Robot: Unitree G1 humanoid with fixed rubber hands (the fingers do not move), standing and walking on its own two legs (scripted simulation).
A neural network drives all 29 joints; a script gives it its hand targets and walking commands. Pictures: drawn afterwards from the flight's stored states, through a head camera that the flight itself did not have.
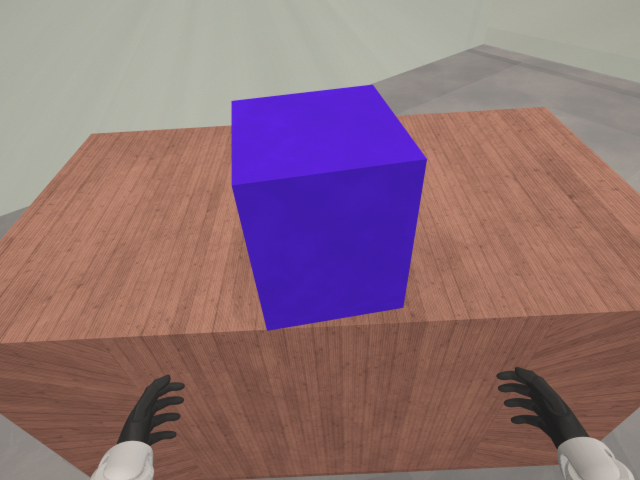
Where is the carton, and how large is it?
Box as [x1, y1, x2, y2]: [231, 85, 426, 330]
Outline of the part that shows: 372,85 231,101 232,188 267,330 398,308 403,306 426,158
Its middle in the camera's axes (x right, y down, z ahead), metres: +0.00 -0.06 +0.61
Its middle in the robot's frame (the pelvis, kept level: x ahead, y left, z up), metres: +0.49 +0.03 +0.10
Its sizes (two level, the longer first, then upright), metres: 0.233 0.223 0.276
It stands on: a pedestal, 0.73 m high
